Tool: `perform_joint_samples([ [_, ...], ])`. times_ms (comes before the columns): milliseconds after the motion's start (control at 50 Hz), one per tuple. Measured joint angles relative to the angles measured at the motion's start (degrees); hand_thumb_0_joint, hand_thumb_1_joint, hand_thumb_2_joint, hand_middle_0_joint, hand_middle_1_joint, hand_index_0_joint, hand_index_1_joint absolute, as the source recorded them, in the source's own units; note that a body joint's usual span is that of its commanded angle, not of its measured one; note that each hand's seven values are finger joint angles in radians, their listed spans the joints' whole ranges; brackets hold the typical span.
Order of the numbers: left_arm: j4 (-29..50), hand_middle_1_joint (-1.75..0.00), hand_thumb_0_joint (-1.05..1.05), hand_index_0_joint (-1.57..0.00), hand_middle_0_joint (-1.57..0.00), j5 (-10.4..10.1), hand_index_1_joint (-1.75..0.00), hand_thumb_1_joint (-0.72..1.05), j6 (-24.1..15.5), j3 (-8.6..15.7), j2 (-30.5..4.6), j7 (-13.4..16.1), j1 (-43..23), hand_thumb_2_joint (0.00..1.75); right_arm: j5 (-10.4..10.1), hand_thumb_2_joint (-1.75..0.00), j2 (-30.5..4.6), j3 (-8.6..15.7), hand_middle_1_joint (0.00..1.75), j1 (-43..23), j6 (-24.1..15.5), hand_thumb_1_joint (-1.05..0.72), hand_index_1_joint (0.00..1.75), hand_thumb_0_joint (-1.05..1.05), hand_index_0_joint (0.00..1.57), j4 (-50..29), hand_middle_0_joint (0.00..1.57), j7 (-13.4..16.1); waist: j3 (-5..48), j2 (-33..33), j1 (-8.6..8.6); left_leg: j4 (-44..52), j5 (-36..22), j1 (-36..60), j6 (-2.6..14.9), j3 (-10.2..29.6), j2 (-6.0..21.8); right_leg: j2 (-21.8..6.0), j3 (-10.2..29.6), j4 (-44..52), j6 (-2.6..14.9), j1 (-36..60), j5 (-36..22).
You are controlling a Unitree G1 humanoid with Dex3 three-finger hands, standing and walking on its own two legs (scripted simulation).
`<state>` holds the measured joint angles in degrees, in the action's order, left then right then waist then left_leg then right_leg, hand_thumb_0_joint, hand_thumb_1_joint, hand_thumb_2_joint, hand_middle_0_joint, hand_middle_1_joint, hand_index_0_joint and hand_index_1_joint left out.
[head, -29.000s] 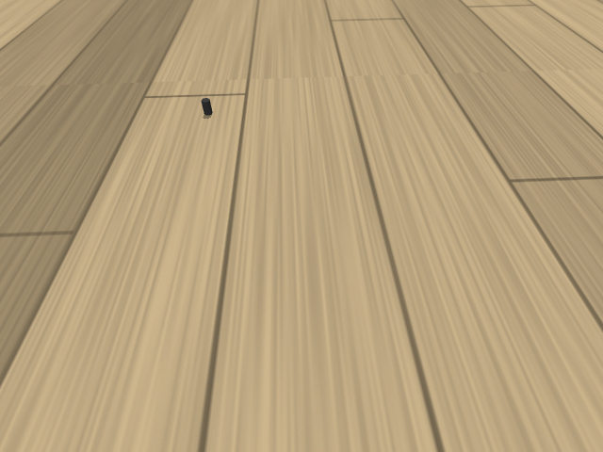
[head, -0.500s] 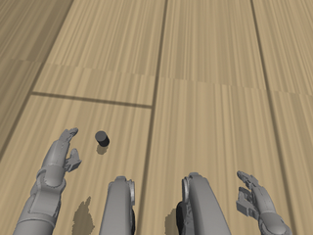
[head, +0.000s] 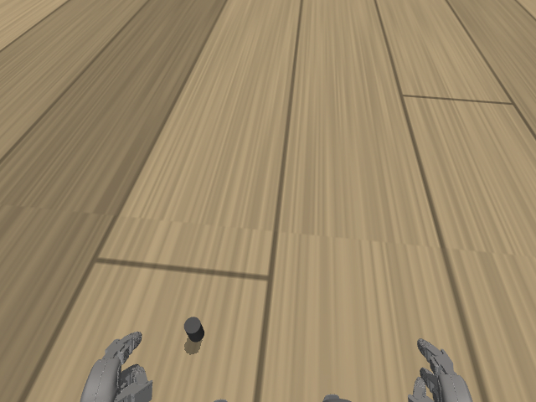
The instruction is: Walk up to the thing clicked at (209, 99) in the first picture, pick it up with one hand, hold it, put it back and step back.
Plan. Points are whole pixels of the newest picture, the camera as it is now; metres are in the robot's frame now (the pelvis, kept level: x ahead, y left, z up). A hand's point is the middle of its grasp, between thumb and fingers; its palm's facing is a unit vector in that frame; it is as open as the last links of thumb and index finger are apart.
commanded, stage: home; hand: left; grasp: from above
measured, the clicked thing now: (194, 329) +0.47 +0.24 -0.65
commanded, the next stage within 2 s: none
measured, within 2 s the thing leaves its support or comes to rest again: neither
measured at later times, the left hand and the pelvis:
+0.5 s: hand out of the picture +0.17 +0.18 -0.03, palm faces +0.08 -0.98 -0.19, open 7.4 cm; pelvis +0.01 +0.00 +0.02, yaw +1 degrees
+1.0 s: hand (139, 401) +0.17 +0.19 -0.03, palm faces +0.06 -0.98 -0.20, open 7.4 cm; pelvis +0.01 +0.00 +0.02, yaw +0 degrees
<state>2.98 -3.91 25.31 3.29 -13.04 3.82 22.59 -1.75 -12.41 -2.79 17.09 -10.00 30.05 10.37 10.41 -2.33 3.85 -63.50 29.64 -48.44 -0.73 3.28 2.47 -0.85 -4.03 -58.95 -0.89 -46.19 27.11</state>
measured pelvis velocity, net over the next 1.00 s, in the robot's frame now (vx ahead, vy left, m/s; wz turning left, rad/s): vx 0.01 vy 0.00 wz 0.01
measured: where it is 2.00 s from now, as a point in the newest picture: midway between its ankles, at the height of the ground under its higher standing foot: outside the picture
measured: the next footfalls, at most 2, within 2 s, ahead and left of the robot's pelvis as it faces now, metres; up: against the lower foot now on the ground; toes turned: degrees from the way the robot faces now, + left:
none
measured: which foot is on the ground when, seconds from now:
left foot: down 0.00-1.00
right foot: down 0.00-1.00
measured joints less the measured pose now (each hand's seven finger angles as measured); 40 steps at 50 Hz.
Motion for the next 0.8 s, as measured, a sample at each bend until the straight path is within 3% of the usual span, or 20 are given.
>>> perform_joint_samples([
  [180,5.4,-0.3,0.01,-0.2,-0.2,0.1,-0.3,0.91,1.1,-1.0,0.3,-1.8,7.0,0.9,0.6,-0.9,-0.4,0.7,0.3,0.0,-2.1,-0.91,0.3,0.01,0.2,-0.9,0.2,0.6,0.4,-0.7,-1.15,5.2,-1.1,7.5,0.2,-0.2,-0.3,-0.2,-0.1,5.3,-0.22,7.6,-1.0],
  [380,4.0,-0.3,0.01,-0.2,-0.2,0.8,-0.3,0.91,0.4,-1.0,0.5,-3.1,6.1,0.9,1.5,-0.9,-0.2,0.6,0.3,-2.2,-3.9,-0.9,0.3,0.01,0.2,-0.5,0.21,0.2,-1.3,0.0,-2.24,5.4,-1.2,8.5,0.02,0.0,-0.5,-0.4,-0.3,5.1,-0.1,8.6,-0.8],
  [800,4.2,-0.3,0.01,-0.2,-0.2,1.0,-0.3,0.91,0.3,-1.1,0.3,-2.8,5.7,0.9,1.5,-0.9,-0.2,1.0,0.3,-0.4,-4.0,-0.9,0.3,0.01,0.2,1.4,0.21,0.4,-1.6,0.1,-1.78,5.8,-1.1,9.3,0.12,-0.4,-0.2,-0.2,0.2,5.7,-0.24,9.2,-1.0],
])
